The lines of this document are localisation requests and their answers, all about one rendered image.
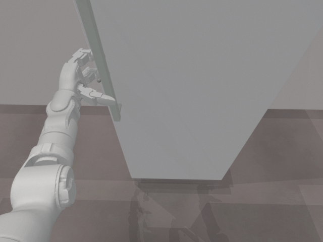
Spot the left robot forearm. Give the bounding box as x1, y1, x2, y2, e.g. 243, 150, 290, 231
10, 90, 81, 208

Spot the left robot upper arm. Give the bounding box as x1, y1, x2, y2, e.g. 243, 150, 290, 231
0, 164, 76, 242

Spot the fridge door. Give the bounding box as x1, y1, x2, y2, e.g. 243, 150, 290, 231
74, 0, 323, 180

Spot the handle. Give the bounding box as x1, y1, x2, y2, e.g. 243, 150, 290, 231
75, 0, 122, 122

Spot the robot left hand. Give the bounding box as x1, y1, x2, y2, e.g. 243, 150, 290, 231
59, 48, 116, 106

